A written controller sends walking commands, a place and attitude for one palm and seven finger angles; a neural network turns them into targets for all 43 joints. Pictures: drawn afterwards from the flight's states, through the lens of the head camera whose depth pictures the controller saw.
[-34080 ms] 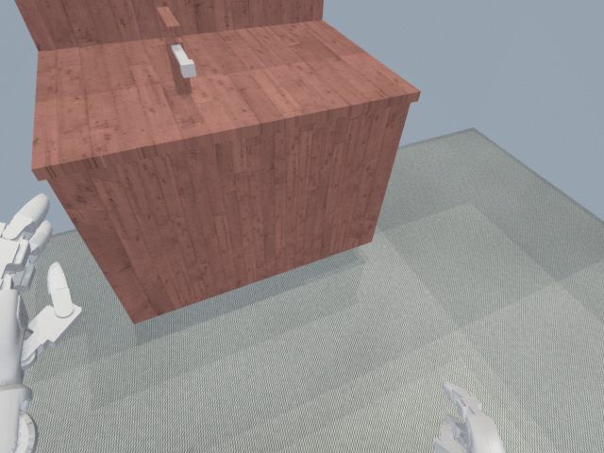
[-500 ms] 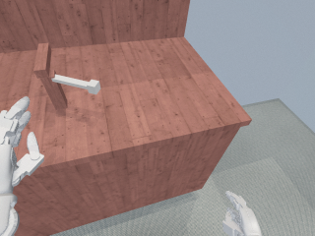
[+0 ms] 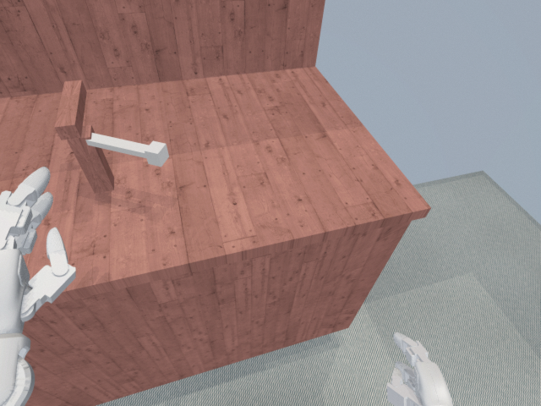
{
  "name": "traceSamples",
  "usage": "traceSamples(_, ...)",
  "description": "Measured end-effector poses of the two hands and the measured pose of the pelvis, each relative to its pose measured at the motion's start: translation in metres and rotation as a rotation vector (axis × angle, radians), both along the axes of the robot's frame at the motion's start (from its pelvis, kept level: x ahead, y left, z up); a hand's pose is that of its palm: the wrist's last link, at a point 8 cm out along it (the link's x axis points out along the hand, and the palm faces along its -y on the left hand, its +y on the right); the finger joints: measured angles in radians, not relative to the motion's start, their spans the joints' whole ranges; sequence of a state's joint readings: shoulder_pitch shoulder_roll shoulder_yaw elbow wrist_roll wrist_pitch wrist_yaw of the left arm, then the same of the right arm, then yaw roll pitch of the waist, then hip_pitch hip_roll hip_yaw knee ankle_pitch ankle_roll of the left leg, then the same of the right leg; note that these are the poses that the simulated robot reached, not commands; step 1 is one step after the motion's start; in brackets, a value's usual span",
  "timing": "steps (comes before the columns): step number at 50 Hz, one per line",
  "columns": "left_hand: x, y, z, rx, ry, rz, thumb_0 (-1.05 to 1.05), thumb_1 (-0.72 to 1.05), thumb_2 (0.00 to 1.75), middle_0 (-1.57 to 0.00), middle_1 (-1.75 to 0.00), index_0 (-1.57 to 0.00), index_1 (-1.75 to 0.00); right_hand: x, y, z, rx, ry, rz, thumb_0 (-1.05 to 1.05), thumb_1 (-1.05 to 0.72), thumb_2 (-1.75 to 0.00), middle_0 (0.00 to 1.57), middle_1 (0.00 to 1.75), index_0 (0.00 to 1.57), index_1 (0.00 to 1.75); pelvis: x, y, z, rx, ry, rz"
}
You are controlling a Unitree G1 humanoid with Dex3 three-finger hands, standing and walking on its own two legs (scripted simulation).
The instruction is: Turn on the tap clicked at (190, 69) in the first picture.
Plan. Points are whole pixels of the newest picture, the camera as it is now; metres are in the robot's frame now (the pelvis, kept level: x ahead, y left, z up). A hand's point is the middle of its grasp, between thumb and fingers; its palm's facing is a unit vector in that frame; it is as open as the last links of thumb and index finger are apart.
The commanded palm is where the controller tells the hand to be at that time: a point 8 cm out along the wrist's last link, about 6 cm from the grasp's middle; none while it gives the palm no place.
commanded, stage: look again from close up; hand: left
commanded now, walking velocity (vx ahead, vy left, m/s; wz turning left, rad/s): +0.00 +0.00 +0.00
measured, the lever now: (157, 153) +0.46 +0.24 +0.11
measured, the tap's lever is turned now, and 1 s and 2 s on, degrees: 58 58 58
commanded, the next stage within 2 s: turn the palm inward beside the body in 0.02 s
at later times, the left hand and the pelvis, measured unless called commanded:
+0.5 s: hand (74, 303) +0.18 +0.23 +0.14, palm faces +0.47 -0.82 -0.31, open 7.4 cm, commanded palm +0.14 +0.27 +0.17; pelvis -0.02 -0.04 -0.02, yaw +1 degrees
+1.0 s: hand (100, 284) +0.20 +0.21 +0.15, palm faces +0.50 -0.82 -0.27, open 7.4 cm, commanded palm +0.15 +0.24 +0.17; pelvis +0.02 -0.07 -0.02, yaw +2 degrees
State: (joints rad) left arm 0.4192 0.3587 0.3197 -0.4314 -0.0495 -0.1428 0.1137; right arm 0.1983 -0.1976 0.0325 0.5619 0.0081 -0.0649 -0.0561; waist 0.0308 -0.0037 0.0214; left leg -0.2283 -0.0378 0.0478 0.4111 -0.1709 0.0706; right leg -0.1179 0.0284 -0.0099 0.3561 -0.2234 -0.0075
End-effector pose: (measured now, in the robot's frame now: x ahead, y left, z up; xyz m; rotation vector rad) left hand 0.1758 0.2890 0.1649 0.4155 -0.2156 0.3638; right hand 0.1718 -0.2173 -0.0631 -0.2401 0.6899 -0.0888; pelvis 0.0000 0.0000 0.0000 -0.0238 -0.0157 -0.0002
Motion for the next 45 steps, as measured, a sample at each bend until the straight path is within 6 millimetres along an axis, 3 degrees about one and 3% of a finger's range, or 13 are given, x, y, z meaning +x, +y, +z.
traceSamples(6, 0.001, 0.002, 0.000, 0.005, 0.004, 0.010, 0.01, 0.89, 0.90, -0.21, -0.31, -0.21, -0.30, 0.002, 0.001, -0.002, 0.001, 0.008, 0.002, 0.01, -0.90, -0.90, 0.20, 0.30, 0.20, 0.30, 0.002, 0.001, 0.000, 0.003, 0.002, 0.001)
traceSamples(10, 0.024, 0.022, 0.028, 0.145, -0.054, 0.020, 0.01, 0.88, 0.90, -0.22, -0.31, -0.22, -0.30, 0.002, 0.009, -0.010, -0.029, 0.033, 0.125, 0.01, -0.90, -0.90, 0.20, 0.30, 0.20, 0.30, -0.007, -0.004, -0.004, 0.009, -0.005, 0.033)
traceSamples(12, 0.030, 0.027, 0.035, 0.053, -0.084, 0.041, 0.01, 0.88, 0.90, -0.22, -0.31, -0.22, -0.30, 0.001, 0.008, -0.014, -0.006, 0.041, 0.139, 0.01, -0.90, -0.90, 0.20, 0.30, 0.20, 0.30, -0.009, -0.006, -0.005, 0.022, -0.001, 0.021)
traceSamples(14, 0.028, 0.019, 0.032, -0.054, -0.077, 0.028, 0.01, 0.89, 0.90, -0.21, -0.30, -0.21, -0.30, 0.001, 0.006, -0.016, 0.026, 0.020, 0.127, 0.01, -0.90, -0.90, 0.20, 0.30, 0.20, 0.30, -0.009, -0.007, -0.006, 0.031, -0.004, 0.001)
traceSamples(20, -0.001, -0.027, -0.005, -0.053, 0.134, -0.019, 0.01, 0.89, 0.90, -0.21, -0.30, -0.21, -0.30, 0.003, -0.005, -0.018, 0.066, -0.038, 0.111, 0.01, -0.90, -0.90, 0.20, 0.30, 0.20, 0.30, -0.015, -0.016, -0.010, 0.030, -0.020, 0.003)
traceSamples(23, -0.022, -0.027, -0.014, -0.062, 0.122, 0.045, 0.01, 0.89, 0.90, -0.22, -0.31, -0.22, -0.30, 0.003, -0.014, -0.019, 0.045, -0.036, 0.115, 0.01, -0.90, -0.90, 0.20, 0.30, 0.20, 0.30, -0.020, -0.028, -0.013, 0.029, -0.021, 0.010)
traceSamples(27, -0.046, -0.015, -0.003, -0.067, -0.046, 0.196, 0.02, 0.88, 0.90, -0.22, -0.31, -0.22, -0.30, 0.003, -0.026, -0.025, 0.009, -0.023, 0.152, 0.01, -0.90, -0.90, 0.20, 0.30, 0.20, 0.30, -0.025, -0.045, -0.017, 0.019, -0.032, 0.040)
traceSamples(30, -0.052, -0.014, 0.005, -0.070, -0.106, 0.255, 0.01, 0.88, 0.90, -0.22, -0.31, -0.22, -0.30, 0.005, -0.033, -0.032, -0.005, -0.016, 0.173, 0.01, -0.90, -0.90, 0.20, 0.30, 0.20, 0.30, -0.026, -0.054, -0.020, 0.015, -0.044, 0.063)
traceSamples(38, -0.015, -0.047, -0.006, -0.109, 0.099, 0.124, 0.01, 0.89, 0.90, -0.21, -0.30, -0.21, -0.30, 0.015, -0.048, -0.039, 0.030, -0.046, 0.094, 0.02, -0.90, -0.90, 0.20, 0.30, 0.20, 0.30, -0.014, -0.067, -0.018, 0.024, -0.043, 0.043)
traceSamples(41, -0.005, -0.051, -0.005, -0.121, 0.085, 0.113, 0.01, 0.89, 0.90, -0.21, -0.30, -0.21, -0.30, 0.020, -0.057, -0.036, 0.040, -0.055, 0.058, 0.02, -0.90, -0.90, 0.20, 0.30, 0.20, 0.30, -0.003, -0.071, -0.018, 0.032, -0.024, 0.025)
traceSamples(45, -0.007, -0.049, 0.001, -0.122, 0.037, 0.135, 0.01, 0.89, 0.90, -0.22, -0.31, -0.22, -0.30, 0.025, -0.069, -0.033, 0.028, -0.061, 0.043, 0.01, -0.90, -0.90, 0.20, 0.30, 0.20, 0.30, 0.010, -0.073, -0.018, 0.044, -0.003, 0.015)
